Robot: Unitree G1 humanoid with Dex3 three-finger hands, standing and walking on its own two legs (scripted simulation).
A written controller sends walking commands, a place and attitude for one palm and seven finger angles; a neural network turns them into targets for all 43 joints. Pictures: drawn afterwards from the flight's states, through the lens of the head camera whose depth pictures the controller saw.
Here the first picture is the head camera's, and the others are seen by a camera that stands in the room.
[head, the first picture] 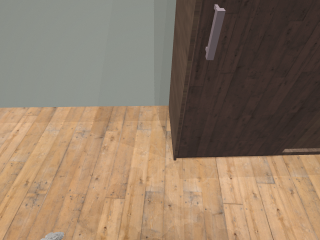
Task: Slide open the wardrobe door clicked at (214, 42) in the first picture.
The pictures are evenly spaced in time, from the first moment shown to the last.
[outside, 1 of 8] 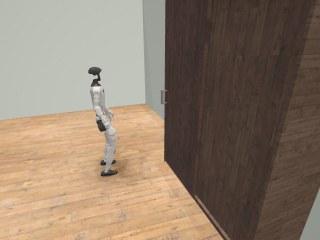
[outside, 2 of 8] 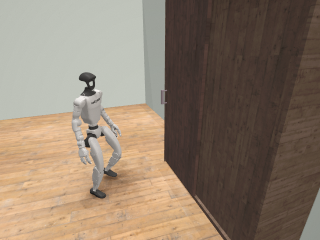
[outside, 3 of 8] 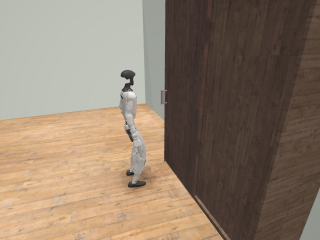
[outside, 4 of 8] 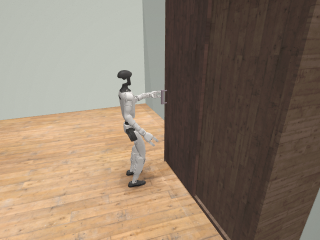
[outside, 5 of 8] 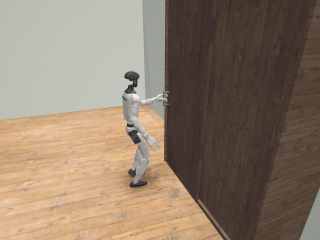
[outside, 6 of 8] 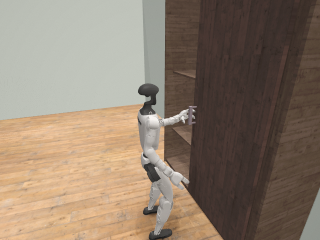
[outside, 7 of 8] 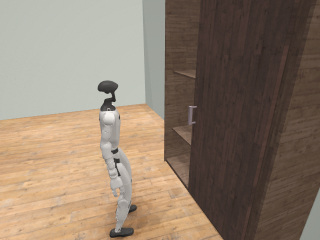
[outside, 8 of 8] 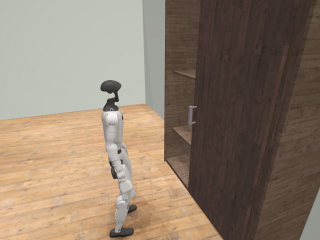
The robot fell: no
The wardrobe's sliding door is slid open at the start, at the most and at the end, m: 0.00 0.65 0.65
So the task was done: yes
